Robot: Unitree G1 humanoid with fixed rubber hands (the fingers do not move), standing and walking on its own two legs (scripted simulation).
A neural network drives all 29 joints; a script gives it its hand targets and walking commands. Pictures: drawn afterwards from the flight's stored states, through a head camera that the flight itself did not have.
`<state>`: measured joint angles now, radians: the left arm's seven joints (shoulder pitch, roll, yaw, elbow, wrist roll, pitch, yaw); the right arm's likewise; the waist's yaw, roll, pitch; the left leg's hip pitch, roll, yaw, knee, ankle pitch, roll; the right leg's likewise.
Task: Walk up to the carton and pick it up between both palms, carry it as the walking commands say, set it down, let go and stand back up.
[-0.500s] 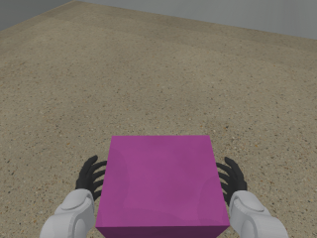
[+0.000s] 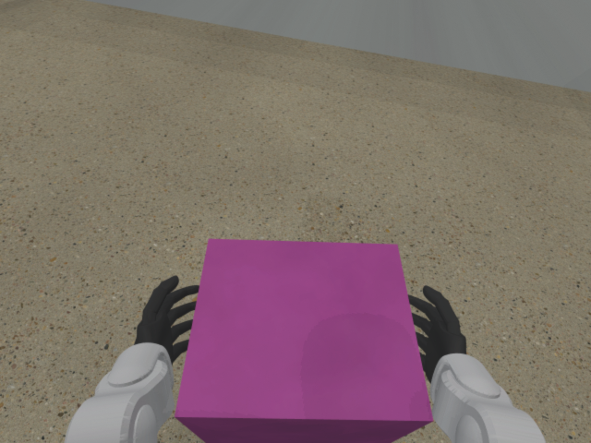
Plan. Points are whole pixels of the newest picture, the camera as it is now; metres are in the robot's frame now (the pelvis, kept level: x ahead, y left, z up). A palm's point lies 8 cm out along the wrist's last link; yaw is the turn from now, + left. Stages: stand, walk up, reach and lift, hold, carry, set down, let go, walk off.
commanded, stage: carry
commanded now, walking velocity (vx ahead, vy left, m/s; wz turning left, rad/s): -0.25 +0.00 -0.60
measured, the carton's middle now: (298, 354) +0.25 +0.01 +0.02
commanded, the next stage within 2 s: none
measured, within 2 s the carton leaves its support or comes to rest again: neither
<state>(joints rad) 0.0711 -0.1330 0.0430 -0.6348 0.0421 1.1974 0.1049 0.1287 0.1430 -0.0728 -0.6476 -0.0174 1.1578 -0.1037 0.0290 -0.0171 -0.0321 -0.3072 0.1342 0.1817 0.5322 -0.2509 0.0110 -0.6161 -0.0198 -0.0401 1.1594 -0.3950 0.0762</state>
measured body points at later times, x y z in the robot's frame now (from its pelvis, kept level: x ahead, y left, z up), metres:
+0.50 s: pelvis -0.17 -0.02 -0.01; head -0.15 -0.03 +0.44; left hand +0.11 +0.05 +0.07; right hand +0.01 -0.25 +0.07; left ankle -0.17 +0.11 -0.71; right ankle -0.07 -0.15 -0.74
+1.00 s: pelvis -0.34 +0.02 -0.01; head -0.34 +0.00 +0.44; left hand -0.06 -0.02 +0.05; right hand -0.27 -0.25 +0.05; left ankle -0.24 +0.12 -0.68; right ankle -0.38 -0.08 -0.74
